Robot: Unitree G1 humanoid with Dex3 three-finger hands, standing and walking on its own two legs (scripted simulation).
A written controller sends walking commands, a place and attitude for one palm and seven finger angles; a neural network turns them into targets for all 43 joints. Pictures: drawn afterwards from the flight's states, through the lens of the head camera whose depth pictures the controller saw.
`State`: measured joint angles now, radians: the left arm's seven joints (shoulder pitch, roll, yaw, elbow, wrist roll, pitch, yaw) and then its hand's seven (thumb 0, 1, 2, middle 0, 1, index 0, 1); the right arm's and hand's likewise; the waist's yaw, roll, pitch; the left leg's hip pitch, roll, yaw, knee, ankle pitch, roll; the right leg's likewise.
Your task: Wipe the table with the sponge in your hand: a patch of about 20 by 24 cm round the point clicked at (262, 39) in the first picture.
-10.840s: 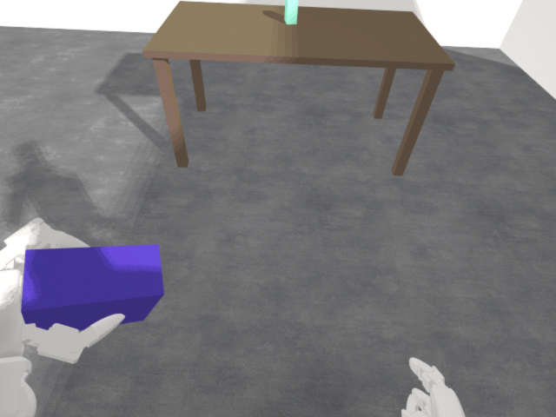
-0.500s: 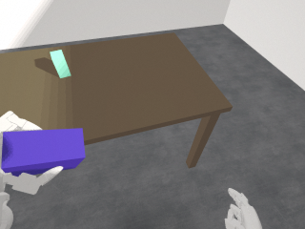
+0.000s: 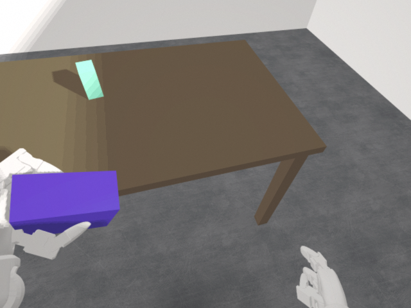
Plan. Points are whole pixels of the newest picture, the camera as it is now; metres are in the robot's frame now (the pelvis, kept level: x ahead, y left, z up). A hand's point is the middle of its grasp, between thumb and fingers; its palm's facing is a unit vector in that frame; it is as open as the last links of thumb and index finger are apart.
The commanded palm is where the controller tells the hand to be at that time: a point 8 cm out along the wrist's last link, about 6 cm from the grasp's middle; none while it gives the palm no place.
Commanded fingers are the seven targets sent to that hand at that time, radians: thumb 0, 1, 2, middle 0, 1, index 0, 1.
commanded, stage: come to a stop and stand still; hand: left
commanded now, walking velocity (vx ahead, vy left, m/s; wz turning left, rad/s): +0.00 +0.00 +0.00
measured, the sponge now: (82, 203) +0.23 +0.21 +0.13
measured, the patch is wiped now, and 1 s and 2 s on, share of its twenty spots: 0.00 0.00 0.00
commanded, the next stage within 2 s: look again from close up in 0.18 s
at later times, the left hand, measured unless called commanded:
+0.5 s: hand (45, 200) +0.22 +0.25 +0.15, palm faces +0.41 -0.85 -0.34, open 10.0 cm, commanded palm +0.17 +0.29 +0.17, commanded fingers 0.00 0.10 1.30 -1.20 -1.60 -1.20 -1.60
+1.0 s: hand (50, 190) +0.24 +0.26 +0.15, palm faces +0.39 -0.85 -0.35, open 10.0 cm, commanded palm +0.19 +0.29 +0.17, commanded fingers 0.00 0.10 1.30 -1.20 -1.60 -1.20 -1.60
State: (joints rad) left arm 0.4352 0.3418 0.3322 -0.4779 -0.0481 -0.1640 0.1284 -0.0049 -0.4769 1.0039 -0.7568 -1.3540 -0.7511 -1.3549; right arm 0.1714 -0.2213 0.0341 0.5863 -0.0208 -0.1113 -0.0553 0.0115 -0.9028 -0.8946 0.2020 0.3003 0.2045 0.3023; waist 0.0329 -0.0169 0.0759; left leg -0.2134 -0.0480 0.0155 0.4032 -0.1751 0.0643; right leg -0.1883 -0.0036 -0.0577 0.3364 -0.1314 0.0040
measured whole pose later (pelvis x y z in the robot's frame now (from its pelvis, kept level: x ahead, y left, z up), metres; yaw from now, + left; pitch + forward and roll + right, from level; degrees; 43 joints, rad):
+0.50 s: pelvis +0.01 +0.01 +0.00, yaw +0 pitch -1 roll -1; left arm 0.45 0.34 0.33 -0.48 -0.06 -0.16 0.13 -0.01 -0.48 1.01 -0.76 -1.35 -0.75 -1.35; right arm 0.16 -0.21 0.04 0.59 -0.02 -0.09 -0.06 0.01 -0.90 -0.89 0.20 0.30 0.20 0.30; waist 0.04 0.00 0.06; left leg -0.21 -0.05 0.02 0.42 -0.19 0.07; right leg -0.19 -0.01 -0.06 0.35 -0.15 0.01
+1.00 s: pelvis +0.03 +0.01 -0.02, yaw -1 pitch -1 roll -2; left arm 0.48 0.35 0.34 -0.49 -0.07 -0.18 0.14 0.00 -0.48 1.01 -0.76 -1.35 -0.75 -1.36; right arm 0.19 -0.26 0.00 0.58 -0.01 -0.05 -0.05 0.01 -0.90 -0.89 0.20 0.30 0.20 0.30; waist 0.01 0.02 0.02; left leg -0.27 -0.05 0.03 0.61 -0.33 0.09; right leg -0.25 -0.01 -0.04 0.56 -0.29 0.01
